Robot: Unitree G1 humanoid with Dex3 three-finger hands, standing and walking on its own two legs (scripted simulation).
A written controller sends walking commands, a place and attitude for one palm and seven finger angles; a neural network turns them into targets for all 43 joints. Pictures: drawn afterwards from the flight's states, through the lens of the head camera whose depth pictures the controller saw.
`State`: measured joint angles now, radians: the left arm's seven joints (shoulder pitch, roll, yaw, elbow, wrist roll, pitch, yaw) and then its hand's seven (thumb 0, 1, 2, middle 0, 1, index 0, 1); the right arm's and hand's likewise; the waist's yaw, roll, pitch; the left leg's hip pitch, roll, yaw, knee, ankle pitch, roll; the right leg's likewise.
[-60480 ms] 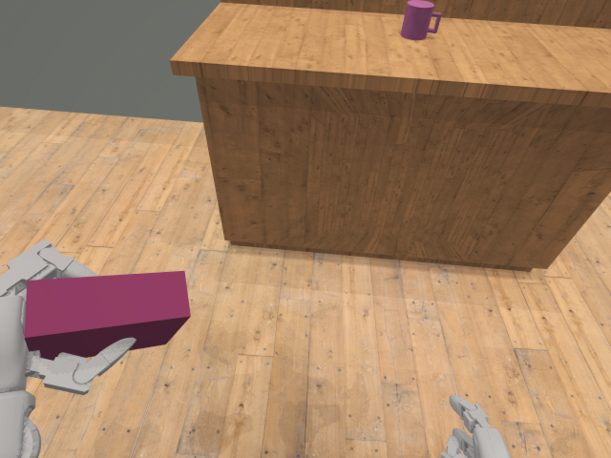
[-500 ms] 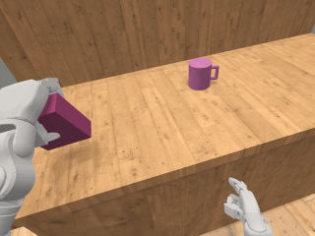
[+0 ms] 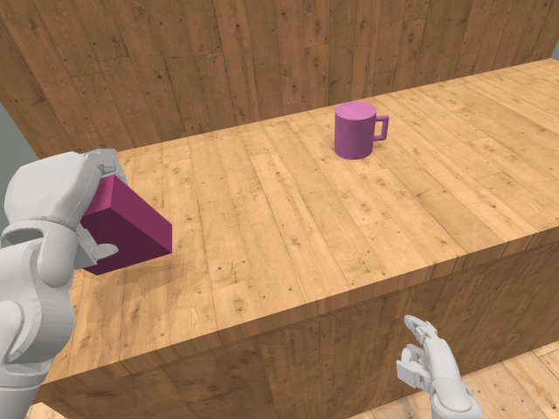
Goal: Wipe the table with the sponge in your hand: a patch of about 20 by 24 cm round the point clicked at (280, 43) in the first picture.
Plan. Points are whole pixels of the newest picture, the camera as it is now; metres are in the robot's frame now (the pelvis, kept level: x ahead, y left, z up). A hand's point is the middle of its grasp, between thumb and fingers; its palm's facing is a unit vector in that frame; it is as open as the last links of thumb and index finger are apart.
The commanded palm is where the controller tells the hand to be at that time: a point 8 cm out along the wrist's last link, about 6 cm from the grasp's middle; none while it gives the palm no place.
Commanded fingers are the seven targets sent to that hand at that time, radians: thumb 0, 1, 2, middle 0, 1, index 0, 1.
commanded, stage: move the sponge above the wiping area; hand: left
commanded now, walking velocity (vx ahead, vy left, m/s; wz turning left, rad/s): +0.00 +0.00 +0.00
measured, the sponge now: (115, 237) +0.26 +0.28 +0.17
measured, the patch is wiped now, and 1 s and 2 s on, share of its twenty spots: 0.10 0.10 0.10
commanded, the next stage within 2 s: none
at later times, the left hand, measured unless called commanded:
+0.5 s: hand (103, 218) +0.25 +0.26 +0.22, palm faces +0.27 -0.09 -0.96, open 9.3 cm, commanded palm +0.19 +0.27 +0.29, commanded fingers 0.00 0.10 1.30 -1.20 -1.60 -1.20 -1.60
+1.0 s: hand (118, 221) +0.25 +0.25 +0.21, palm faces +0.29 -0.12 -0.95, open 9.3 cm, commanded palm +0.19 +0.25 +0.27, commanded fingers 0.00 0.10 1.30 -1.20 -1.60 -1.20 -1.60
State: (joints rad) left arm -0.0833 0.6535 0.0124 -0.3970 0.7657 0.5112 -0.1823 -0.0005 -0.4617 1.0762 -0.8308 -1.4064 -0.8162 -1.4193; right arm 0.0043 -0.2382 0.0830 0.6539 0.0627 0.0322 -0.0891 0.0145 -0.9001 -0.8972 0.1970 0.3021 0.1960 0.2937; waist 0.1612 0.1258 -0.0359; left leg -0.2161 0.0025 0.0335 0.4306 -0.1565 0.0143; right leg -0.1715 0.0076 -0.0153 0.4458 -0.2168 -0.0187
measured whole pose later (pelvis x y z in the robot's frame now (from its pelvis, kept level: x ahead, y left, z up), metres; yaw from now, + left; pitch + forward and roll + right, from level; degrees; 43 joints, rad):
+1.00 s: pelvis +0.01 -0.01 +0.00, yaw -1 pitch -4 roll +0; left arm -0.01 0.59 -0.04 -0.46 0.79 0.54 -0.14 0.00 -0.46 1.08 -0.83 -1.41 -0.82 -1.42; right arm 0.01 -0.23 0.09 0.64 0.06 0.06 -0.06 0.01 -0.90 -0.90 0.20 0.30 0.21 0.30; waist 0.16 0.13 -0.05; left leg -0.19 0.01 0.04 0.42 -0.16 0.01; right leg -0.15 0.02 -0.01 0.44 -0.22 -0.03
